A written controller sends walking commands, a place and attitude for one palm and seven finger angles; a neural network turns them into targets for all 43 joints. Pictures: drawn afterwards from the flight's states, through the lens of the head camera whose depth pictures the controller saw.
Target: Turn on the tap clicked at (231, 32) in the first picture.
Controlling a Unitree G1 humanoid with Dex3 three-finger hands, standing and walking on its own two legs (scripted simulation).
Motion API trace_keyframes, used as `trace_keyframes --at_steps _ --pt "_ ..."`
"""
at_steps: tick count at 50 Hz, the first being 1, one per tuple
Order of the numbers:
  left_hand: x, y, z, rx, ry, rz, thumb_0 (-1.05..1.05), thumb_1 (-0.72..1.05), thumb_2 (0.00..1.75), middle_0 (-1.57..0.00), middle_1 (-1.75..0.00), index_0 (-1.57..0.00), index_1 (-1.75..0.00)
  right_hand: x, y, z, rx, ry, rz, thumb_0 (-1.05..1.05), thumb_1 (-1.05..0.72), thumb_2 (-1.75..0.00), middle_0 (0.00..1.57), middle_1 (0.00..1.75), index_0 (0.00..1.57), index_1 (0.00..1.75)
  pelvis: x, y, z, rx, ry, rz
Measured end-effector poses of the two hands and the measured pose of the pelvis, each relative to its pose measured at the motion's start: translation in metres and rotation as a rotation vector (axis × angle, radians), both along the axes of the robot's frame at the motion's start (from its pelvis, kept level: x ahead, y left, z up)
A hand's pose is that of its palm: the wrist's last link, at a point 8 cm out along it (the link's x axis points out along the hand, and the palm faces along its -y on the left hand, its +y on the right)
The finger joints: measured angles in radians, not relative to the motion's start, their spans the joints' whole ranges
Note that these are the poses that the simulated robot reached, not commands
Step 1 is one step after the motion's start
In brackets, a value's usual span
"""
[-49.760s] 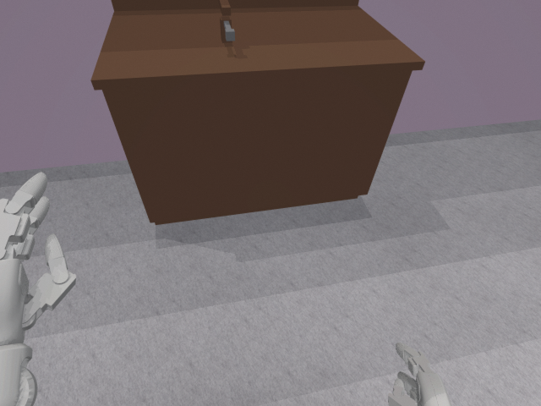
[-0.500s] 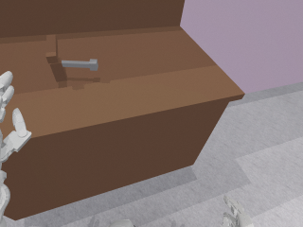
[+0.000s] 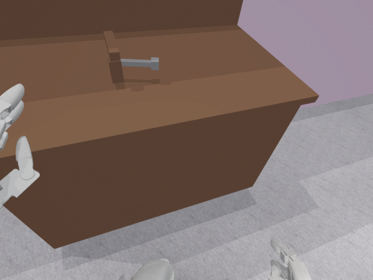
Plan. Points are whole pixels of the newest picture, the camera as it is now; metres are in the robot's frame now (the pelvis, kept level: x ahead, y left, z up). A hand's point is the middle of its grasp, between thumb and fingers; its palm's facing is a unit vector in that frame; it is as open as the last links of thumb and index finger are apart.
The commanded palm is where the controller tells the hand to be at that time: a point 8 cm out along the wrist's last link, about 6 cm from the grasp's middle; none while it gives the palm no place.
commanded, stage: come to a stop and stand still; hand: left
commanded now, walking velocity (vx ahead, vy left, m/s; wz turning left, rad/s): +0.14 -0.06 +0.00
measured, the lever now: (155, 63) +0.69 +0.18 +0.09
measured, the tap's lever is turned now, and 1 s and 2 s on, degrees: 74 74 74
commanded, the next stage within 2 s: look again from close up in 1.16 s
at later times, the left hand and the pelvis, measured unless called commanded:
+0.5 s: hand out of the picture +0.15 +0.33 +0.20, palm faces +0.51 -0.71 -0.49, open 7.4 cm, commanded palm +0.09 +0.34 +0.19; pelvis -0.05 +0.05 +0.00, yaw +4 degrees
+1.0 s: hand out of the picture +0.18 +0.33 +0.19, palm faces +0.49 -0.74 -0.47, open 7.4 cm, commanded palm +0.13 +0.35 +0.19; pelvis -0.01 +0.06 +0.01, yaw +3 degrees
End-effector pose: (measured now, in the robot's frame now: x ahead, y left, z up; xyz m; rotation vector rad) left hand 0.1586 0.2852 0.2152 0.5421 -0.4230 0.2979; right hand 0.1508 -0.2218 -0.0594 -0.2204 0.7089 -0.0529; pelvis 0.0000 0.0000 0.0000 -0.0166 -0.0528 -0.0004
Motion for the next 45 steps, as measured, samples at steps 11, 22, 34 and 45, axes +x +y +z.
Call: trace_keyframes --at_steps 11,22,34,45 --pt "-0.013 0.062 -0.051 -0.225 -0.010 0.068 0.01 0.90 0.90 -0.20 -0.30 -0.20 -0.30 -0.023 0.049 -0.003 -0.046 -0.080 -0.024 0.02 -0.91 -0.90 0.20 0.30 0.20 0.30 -0.045 0.048 -0.016 0.030 -0.046 -0.007" --pt "-0.054 0.063 0.018 0.106 0.037 0.099 0.01 0.89 0.90 -0.21 -0.30 -0.21 -0.30 -0.062 0.080 -0.019 0.074 0.080 0.038 0.02 -0.90 -0.90 0.20 0.30 0.21 0.30 -0.045 0.046 0.007 -0.011 0.038 0.060" --pt "-0.026 0.069 -0.054 -0.233 0.103 0.134 0.01 0.90 0.90 -0.20 -0.30 -0.20 -0.30 -0.020 0.053 -0.010 -0.070 -0.004 0.005 0.02 -0.91 -0.90 0.20 0.30 0.20 0.30 -0.037 0.065 -0.004 0.016 -0.004 0.061" --pt "-0.027 0.062 0.021 0.103 0.053 0.130 0.01 0.89 0.90 -0.21 -0.30 -0.21 -0.30 0.007 0.078 -0.010 0.088 -0.042 0.053 0.02 -0.91 -0.90 0.20 0.30 0.20 0.30 -0.024 0.053 0.009 0.007 0.023 0.064"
